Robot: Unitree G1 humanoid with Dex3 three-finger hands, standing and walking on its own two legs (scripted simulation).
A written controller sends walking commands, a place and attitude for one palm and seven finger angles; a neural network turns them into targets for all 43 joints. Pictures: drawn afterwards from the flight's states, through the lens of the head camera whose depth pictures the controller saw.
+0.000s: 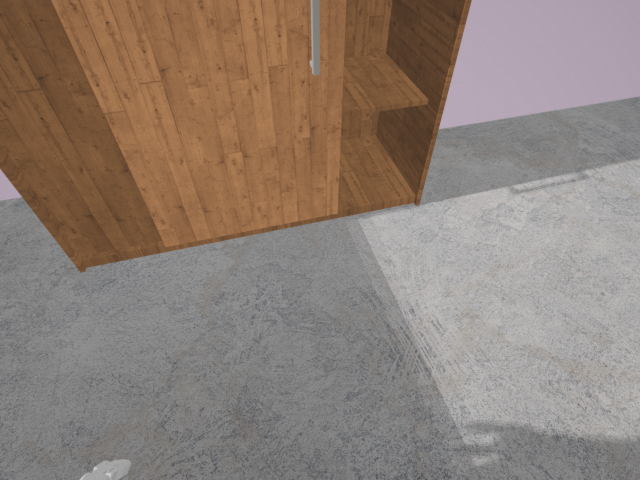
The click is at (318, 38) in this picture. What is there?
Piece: wardrobe's sliding door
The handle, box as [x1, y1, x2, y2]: [310, 0, 319, 75]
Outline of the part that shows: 318,0 311,0 312,59 310,61 310,65 312,68 312,73 314,75 319,74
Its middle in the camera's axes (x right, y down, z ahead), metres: -0.02 -0.61 +1.05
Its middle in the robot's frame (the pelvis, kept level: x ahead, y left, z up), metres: +1.21 +0.08 +0.10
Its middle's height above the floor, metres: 0.87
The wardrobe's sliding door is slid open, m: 0.38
